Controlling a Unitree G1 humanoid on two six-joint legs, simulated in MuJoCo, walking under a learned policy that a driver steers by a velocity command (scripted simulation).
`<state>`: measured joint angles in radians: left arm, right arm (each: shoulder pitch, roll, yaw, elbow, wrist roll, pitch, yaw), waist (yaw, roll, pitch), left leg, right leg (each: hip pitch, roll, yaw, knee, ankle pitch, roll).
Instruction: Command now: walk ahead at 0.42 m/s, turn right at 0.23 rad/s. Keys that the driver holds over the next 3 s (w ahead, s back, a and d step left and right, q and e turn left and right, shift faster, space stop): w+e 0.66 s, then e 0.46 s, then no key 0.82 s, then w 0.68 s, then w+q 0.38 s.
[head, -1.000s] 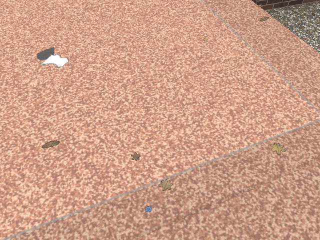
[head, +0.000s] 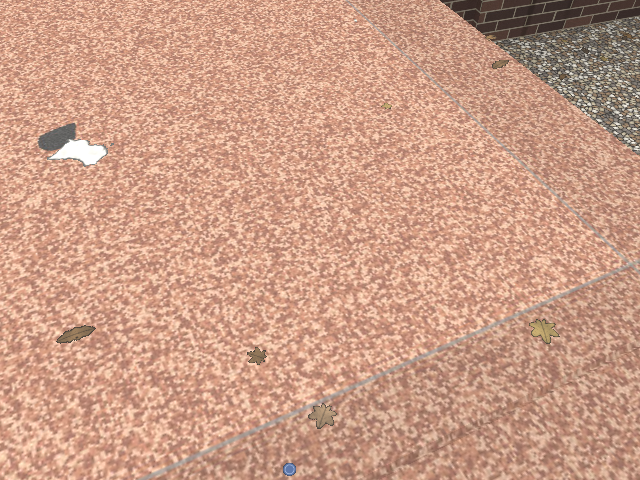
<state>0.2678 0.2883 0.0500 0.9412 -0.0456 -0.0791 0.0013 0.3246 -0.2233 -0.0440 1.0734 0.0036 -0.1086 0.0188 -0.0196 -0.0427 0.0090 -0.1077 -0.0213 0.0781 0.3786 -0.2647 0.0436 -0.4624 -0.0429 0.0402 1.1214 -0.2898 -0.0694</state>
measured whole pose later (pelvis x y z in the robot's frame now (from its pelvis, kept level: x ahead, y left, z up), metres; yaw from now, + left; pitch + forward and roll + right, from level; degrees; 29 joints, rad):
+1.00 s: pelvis +0.50 -0.08 -0.01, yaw -34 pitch +2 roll +1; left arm 0.26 0.32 0.08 0.70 -0.03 0.04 0.04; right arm 0.08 -0.24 -0.03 0.73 -0.03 -0.05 -0.01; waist 0.02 -0.03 0.07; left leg -0.38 0.01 0.06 0.46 -0.11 0.02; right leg -0.52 0.01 0.06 1.20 -0.49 0.07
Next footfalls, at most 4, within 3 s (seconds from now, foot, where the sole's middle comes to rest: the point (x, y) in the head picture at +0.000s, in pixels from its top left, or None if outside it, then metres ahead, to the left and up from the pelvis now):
0.34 right None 0.34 -0.14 -0.78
0.82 left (337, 415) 0.67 -0.05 -0.78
1.26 right None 0.49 -0.25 -0.78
1.60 left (338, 431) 0.63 -0.05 -0.78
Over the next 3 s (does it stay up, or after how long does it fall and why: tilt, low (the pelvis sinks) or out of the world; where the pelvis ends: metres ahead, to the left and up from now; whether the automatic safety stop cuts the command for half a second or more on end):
stays up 0.86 -0.39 0.00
